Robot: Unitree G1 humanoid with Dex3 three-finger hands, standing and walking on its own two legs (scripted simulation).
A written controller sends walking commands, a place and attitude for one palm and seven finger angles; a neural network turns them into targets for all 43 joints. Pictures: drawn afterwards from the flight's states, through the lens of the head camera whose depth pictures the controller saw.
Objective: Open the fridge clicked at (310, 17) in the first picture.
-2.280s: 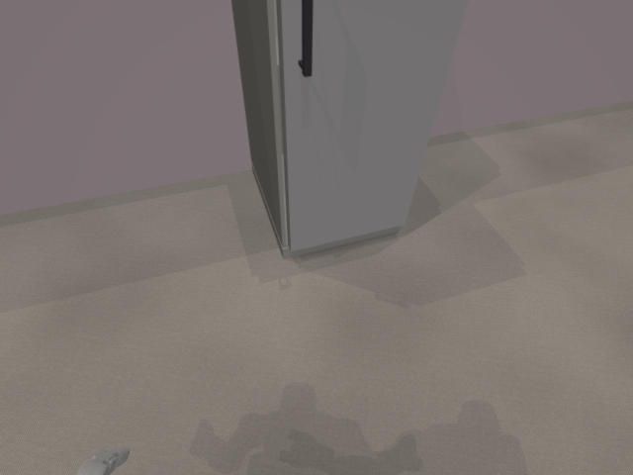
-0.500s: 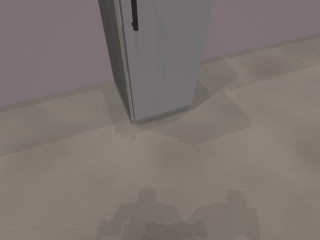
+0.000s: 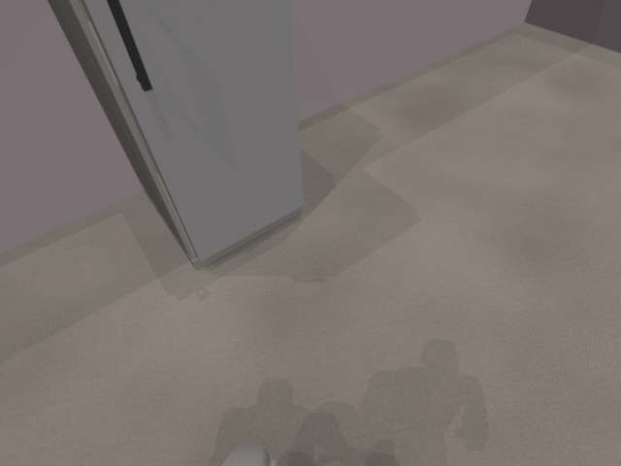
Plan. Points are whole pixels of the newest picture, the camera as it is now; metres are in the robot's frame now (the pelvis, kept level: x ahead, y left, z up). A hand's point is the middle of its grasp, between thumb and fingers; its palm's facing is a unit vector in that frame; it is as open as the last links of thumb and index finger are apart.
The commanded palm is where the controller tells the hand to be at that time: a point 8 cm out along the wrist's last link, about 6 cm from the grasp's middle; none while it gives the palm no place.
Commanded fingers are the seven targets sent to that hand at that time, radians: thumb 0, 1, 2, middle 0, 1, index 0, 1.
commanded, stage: walk to a spot facing it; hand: left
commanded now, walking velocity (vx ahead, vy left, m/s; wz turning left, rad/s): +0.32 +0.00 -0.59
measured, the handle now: (116, 15) +0.89 +0.50 +0.19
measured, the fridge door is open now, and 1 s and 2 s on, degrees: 0 0 0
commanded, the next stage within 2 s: none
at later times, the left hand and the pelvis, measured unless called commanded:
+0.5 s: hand (153, 409) +0.22 +0.30 -0.19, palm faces -0.21 -0.96 -0.19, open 7.4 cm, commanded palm none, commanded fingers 0.00 0.90 0.90 -0.20 -0.30 -0.20 -0.30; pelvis +0.17 +0.10 -0.01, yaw -19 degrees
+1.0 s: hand (295, 272) +0.52 +0.10 -0.20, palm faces -0.61 -0.78 -0.13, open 7.4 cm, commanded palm none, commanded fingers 0.00 0.90 0.90 -0.20 -0.30 -0.20 -0.30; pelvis +0.33 +0.04 -0.04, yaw -36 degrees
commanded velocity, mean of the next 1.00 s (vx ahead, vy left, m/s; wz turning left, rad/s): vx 0.21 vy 0.00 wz -0.60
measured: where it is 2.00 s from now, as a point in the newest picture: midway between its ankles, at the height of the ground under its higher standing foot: (324, 392)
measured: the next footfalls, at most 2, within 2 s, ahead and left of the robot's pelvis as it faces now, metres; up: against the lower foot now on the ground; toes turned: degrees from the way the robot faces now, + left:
left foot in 0.36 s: +0.23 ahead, +0.17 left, +0.00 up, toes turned -10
right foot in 0.96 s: +0.39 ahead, -0.05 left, +0.00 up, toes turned -43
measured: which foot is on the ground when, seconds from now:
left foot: up 0.00-0.34, down 0.36-0.94, up 0.96-1.00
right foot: down 0.00-0.36, up 0.38-0.94, down 0.96-1.00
